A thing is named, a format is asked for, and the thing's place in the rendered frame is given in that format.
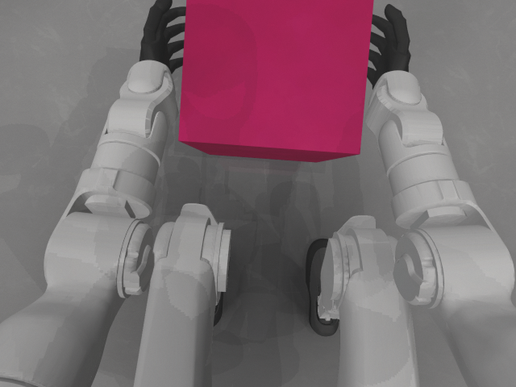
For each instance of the robot left upper arm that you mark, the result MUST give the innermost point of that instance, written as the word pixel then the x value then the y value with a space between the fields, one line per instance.
pixel 94 263

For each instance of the left robot forearm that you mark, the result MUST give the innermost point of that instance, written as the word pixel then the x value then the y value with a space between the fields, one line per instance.
pixel 121 179

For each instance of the right robot forearm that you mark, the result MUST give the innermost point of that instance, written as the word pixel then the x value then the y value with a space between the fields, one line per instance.
pixel 427 191

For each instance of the left robot thigh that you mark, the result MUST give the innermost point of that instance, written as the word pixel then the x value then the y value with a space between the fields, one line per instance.
pixel 176 343

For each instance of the robot left hand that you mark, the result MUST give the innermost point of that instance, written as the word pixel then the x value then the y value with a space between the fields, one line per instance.
pixel 154 44

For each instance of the robot left foot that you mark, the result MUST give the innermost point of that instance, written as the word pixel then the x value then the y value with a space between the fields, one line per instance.
pixel 219 308

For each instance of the robot right hand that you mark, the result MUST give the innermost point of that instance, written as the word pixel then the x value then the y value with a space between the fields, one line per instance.
pixel 394 48

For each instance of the carton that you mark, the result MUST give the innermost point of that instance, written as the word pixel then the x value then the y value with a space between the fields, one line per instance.
pixel 275 79

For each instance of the robot right upper arm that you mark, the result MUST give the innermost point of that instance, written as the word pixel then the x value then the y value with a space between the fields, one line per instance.
pixel 463 278

